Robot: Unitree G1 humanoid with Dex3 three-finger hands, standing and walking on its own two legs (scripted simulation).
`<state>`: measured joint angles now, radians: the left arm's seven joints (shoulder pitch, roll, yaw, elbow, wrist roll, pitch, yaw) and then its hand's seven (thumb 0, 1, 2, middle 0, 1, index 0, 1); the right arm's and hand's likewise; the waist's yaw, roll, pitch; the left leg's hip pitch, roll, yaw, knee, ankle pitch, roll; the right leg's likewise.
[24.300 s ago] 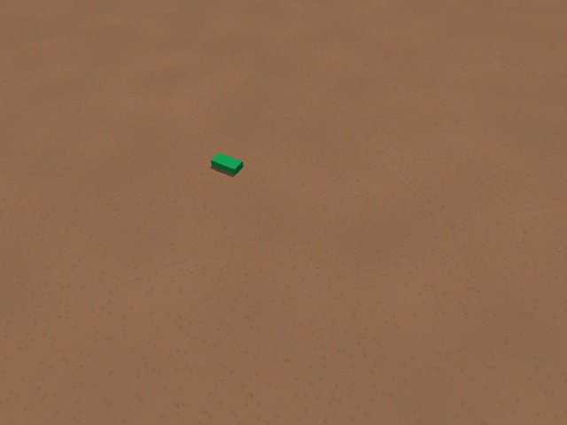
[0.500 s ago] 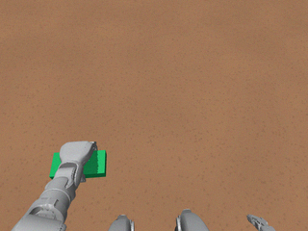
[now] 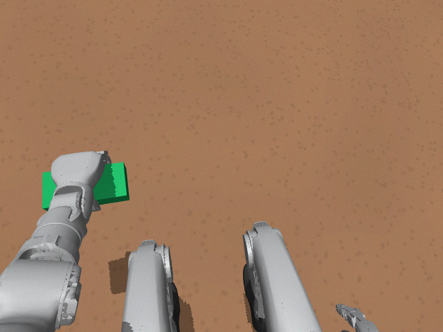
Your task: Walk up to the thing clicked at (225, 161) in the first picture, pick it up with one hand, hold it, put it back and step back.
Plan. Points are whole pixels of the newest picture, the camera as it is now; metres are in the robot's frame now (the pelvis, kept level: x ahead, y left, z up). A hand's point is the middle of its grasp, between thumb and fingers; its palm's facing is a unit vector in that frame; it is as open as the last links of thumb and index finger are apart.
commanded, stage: crouch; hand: left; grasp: from above
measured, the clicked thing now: (87, 186) +0.43 +0.24 -0.17
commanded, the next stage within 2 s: lower in 1.04 s
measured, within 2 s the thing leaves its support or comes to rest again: neither
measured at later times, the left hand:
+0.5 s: hand (107, 190) +0.45 +0.23 -0.27, palm faces -0.46 -0.03 -0.89, open 10.3 cm
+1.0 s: hand (114, 192) +0.46 +0.23 -0.33, palm faces -0.46 -0.04 -0.89, open 10.3 cm
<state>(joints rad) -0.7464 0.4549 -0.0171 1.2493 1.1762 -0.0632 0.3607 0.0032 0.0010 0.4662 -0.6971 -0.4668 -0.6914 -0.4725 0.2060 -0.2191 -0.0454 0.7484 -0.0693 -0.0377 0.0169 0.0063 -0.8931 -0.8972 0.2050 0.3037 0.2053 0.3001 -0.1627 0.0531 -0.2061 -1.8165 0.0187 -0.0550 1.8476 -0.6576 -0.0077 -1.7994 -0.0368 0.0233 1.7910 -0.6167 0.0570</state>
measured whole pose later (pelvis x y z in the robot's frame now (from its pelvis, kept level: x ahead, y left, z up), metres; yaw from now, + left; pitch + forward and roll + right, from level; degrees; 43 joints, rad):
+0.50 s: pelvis -0.01 -0.01 -0.11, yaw -1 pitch +37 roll -5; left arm -0.90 0.56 0.03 1.36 1.21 -0.09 0.38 0.00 -0.01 0.48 -0.71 -0.46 -0.71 -0.46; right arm 0.14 -0.26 -0.02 0.73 -0.12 -0.06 0.09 0.00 -0.90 -0.90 0.20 0.30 0.20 0.30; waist -0.21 0.02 -0.12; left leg -2.14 0.00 -0.11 2.20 -0.71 -0.03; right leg -2.11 -0.03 0.01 2.13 -0.67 0.06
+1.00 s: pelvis -0.02 +0.00 -0.16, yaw -3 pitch +35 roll -7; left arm -1.00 0.65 0.07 1.55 1.26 -0.15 0.44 0.00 -0.01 0.47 -0.70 -0.46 -0.70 -0.47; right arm 0.17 -0.26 0.04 0.77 -0.16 -0.08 0.13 0.00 -0.90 -0.90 0.20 0.30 0.20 0.30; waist -0.26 0.02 -0.08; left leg -2.30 -0.01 -0.13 2.38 -0.69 -0.03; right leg -2.25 -0.01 0.01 2.29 -0.64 0.06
